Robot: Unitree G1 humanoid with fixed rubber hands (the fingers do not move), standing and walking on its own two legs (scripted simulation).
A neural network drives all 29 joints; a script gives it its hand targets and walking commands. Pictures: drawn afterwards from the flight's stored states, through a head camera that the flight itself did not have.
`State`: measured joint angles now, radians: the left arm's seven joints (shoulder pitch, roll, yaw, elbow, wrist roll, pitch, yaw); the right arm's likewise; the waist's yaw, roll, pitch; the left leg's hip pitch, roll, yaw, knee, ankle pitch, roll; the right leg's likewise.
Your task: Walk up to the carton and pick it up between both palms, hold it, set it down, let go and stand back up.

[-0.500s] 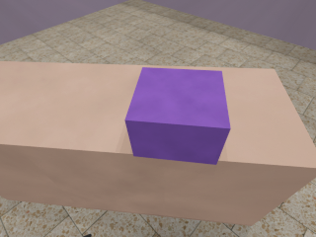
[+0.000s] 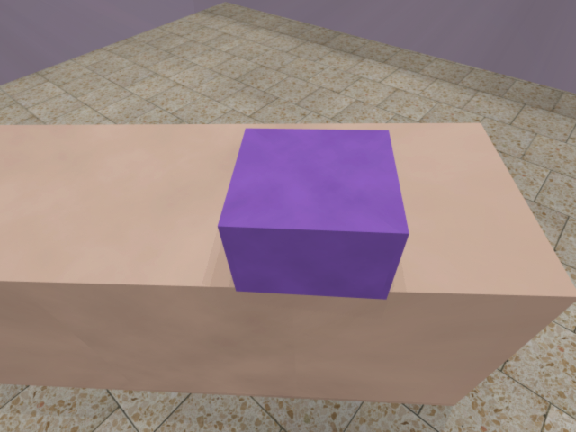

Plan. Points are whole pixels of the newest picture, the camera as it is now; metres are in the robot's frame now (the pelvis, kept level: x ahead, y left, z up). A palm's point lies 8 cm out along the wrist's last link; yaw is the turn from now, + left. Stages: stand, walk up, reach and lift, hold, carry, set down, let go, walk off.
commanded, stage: walk up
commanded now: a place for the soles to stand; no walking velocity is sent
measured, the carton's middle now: (312, 210) +0.49 -0.01 +0.01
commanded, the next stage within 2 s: reach and lift in 1.52 s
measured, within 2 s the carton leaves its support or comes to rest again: neither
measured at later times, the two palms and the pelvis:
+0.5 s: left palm out of the picture +0.12 +0.25 -0.13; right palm out of the picture +0.04 -0.26 -0.15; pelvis +0.02 +0.01 -0.01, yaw -7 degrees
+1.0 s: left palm out of the picture +0.13 +0.25 -0.13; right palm out of the picture +0.01 -0.25 -0.15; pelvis +0.02 +0.01 -0.02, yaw -11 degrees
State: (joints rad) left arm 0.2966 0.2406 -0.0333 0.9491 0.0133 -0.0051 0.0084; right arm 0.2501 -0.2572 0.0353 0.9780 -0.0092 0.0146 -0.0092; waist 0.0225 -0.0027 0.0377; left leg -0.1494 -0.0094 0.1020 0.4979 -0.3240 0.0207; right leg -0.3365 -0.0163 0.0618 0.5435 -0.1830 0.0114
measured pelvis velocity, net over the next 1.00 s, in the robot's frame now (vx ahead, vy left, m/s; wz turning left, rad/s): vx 0.02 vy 0.01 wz -0.20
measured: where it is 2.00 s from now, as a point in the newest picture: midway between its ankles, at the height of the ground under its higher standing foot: outside the picture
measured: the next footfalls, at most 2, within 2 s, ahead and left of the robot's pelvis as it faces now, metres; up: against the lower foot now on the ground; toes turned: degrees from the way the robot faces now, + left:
none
